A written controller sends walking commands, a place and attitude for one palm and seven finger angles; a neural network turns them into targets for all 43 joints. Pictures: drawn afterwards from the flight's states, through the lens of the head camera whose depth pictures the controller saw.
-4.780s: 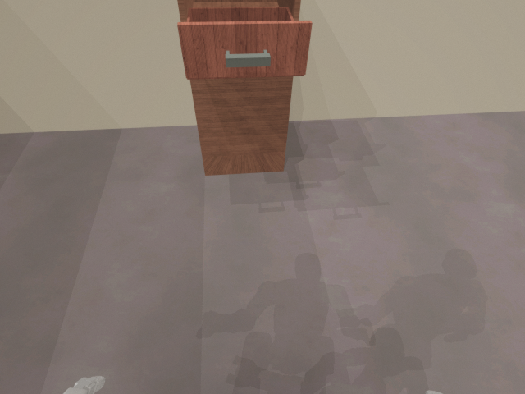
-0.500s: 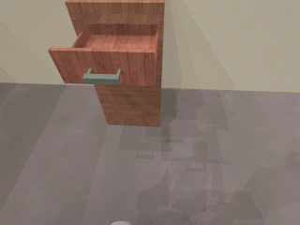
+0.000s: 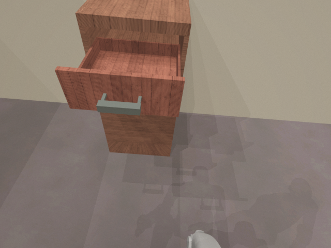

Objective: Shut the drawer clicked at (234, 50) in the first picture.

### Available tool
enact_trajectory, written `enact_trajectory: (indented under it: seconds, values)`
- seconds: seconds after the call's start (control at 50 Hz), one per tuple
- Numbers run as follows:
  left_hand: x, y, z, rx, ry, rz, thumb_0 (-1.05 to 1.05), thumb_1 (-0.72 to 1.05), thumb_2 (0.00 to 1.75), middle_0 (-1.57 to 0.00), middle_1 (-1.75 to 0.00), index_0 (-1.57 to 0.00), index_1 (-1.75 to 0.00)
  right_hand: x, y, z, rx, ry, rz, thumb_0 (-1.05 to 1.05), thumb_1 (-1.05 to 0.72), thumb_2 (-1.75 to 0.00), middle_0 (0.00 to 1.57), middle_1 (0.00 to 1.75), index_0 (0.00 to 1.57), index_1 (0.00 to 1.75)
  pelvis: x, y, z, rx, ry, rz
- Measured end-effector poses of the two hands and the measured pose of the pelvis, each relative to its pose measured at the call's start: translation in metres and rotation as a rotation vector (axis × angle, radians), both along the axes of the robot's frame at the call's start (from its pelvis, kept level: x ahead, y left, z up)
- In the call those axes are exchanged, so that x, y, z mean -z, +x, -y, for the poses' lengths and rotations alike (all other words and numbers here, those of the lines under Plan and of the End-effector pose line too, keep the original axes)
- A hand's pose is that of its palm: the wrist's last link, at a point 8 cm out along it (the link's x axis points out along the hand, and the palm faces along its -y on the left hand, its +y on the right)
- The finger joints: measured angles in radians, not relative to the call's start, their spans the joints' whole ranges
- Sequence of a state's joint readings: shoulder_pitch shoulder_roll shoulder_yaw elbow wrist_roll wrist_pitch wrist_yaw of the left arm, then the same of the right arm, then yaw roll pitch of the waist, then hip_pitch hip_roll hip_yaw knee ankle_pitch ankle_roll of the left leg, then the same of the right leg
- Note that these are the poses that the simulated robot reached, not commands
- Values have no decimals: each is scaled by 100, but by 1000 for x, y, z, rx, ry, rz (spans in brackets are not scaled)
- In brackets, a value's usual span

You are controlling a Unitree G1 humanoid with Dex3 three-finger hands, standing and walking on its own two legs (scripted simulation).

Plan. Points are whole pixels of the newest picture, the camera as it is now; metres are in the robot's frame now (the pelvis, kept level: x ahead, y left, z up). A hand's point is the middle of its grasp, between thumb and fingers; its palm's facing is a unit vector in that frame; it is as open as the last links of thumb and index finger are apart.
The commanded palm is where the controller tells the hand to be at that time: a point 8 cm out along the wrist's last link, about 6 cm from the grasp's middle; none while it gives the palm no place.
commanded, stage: take the last steps up to it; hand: left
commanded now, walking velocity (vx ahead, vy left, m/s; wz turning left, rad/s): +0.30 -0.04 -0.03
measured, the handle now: (120, 102) +0.52 +0.17 +0.03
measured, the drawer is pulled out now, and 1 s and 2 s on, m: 0.29 0.29 0.29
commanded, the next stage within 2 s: come to a stop and stand still in 0.40 s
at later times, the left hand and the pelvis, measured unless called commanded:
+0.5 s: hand (118, 238) +0.18 +0.13 -0.16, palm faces +0.07 -0.97 -0.23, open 7.2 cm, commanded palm none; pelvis +0.16 -0.05 +0.00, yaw +0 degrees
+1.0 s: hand (116, 232) +0.20 +0.14 -0.18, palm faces +0.03 -0.96 -0.26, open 7.4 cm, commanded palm none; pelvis +0.17 -0.05 -0.01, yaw -3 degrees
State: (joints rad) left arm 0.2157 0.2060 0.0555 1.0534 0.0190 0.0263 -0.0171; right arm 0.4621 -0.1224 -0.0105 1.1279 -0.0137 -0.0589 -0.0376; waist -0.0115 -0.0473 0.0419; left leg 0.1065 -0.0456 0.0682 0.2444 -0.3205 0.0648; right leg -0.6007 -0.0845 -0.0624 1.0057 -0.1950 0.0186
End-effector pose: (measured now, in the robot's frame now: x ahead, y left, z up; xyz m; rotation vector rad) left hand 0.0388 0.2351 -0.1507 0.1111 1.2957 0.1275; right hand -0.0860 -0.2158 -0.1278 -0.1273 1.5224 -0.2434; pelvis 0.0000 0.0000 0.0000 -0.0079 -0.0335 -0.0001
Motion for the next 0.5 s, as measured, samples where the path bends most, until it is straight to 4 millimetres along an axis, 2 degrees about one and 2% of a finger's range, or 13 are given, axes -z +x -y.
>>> enact_trajectory:
  seconds: [0.06,0.12,0.18,0.22,0.26,0.3,0.42,0.5]
  values:
    - [-1,50,12,44,0,45,0,91,90,-20,-30,-19,-30,4,-10,-6,43,31,-73,0,-92,-90,20,30,20,30,4,21,6,2,5,-3]
    - [-2,105,29,89,4,101,0,91,90,-20,-30,-19,-30,9,-12,-9,79,66,-143,0,-91,-90,20,30,20,30,11,45,16,6,6,-8]
    - [0,154,47,111,16,173,0,91,90,-20,-30,-19,-30,18,-2,-5,104,99,-202,0,-91,-90,20,30,20,30,22,74,30,10,8,-9]
    - [0,173,56,103,26,214,0,91,90,-20,-30,-19,-30,25,17,4,111,113,-211,0,-91,-90,20,30,20,30,26,90,40,10,9,-3]
    - [-3,178,62,77,27,217,0,91,90,-20,-30,-19,-30,28,48,16,100,110,-169,0,-91,-90,20,30,20,30,23,102,46,-2,6,9]
    - [-8,174,65,48,32,189,0,91,90,-20,-30,-20,-30,29,89,30,74,100,-97,0,-91,-90,20,30,20,30,16,114,51,-6,7,13]
    - [-20,151,56,-17,91,75,-2,95,90,-21,-30,-20,-30,25,222,59,-22,68,158,0,-91,-90,20,30,20,30,1,145,57,-11,9,-3]
    - [-20,132,56,-41,76,-18,-1,94,90,-20,-30,-20,-30,17,289,67,-67,44,262,0,-94,-90,20,30,20,30,-2,165,54,-3,7,-13]
